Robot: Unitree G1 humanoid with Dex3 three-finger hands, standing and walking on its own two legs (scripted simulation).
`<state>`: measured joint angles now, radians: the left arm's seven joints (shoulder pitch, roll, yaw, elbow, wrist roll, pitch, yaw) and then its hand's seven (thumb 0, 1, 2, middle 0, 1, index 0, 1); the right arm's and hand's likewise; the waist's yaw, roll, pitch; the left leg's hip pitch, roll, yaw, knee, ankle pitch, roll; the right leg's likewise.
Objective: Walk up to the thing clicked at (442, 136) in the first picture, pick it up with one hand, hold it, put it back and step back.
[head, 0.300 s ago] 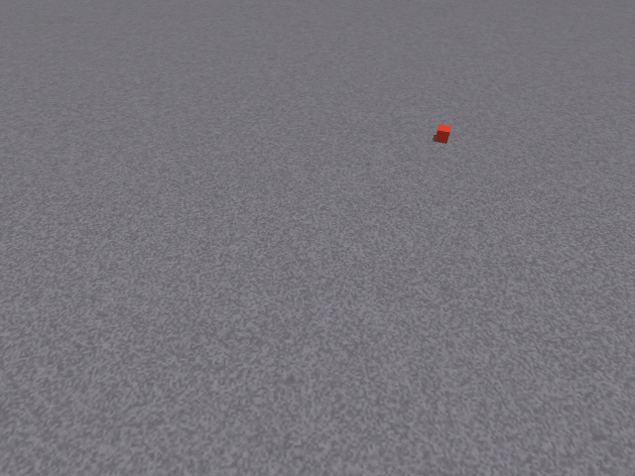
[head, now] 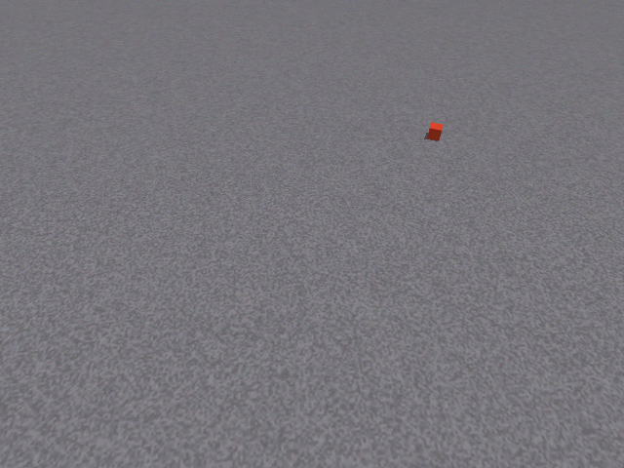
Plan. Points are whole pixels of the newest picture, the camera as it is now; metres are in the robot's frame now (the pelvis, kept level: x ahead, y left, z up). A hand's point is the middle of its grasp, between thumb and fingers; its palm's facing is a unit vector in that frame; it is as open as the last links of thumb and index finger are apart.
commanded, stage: stand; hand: left
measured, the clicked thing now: (435, 131) +2.08 -0.71 -0.75
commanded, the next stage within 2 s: walk up in 0.82 s
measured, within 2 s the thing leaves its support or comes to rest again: neither
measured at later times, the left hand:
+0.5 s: hand out of the picture +0.08 +0.25 -0.16, palm faces -0.03 -0.94 -0.34, open 7.4 cm
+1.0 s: hand out of the picture +0.13 +0.25 -0.14, palm faces -0.13 -0.93 -0.34, open 7.4 cm
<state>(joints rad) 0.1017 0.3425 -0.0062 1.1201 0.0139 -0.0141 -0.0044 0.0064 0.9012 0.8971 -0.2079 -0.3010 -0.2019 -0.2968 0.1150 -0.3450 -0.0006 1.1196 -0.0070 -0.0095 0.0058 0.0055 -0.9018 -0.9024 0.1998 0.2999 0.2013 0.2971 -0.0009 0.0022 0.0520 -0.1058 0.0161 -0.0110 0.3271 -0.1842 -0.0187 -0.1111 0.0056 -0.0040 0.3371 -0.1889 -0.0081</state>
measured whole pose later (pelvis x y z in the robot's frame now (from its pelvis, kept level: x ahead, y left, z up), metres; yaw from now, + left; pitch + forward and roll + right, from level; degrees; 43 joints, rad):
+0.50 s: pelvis +0.01 +0.00 +0.00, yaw +0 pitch -2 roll +0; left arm 0.11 0.34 -0.01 1.12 0.01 -0.01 0.00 0.01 0.90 0.90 -0.21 -0.30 -0.20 -0.30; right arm 0.11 -0.35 0.00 1.12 -0.01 -0.01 0.00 0.01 -0.90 -0.90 0.20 0.30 0.20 0.30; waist 0.00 0.00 0.05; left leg -0.10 0.02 -0.01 0.32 -0.19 -0.02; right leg -0.10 0.01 -0.01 0.32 -0.19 -0.01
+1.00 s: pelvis +0.03 -0.02 -0.01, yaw -7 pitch -1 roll +2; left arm 0.18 0.43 0.08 1.03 0.04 0.02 -0.12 0.01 0.90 0.90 -0.21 -0.30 -0.20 -0.30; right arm 0.21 -0.40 -0.09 1.00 -0.05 -0.09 0.03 0.00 -0.90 -0.90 0.21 0.30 0.21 0.30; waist 0.00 -0.02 0.00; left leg -0.06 0.06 0.11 0.33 -0.27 0.00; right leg -0.45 -0.07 0.02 0.87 -0.37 -0.01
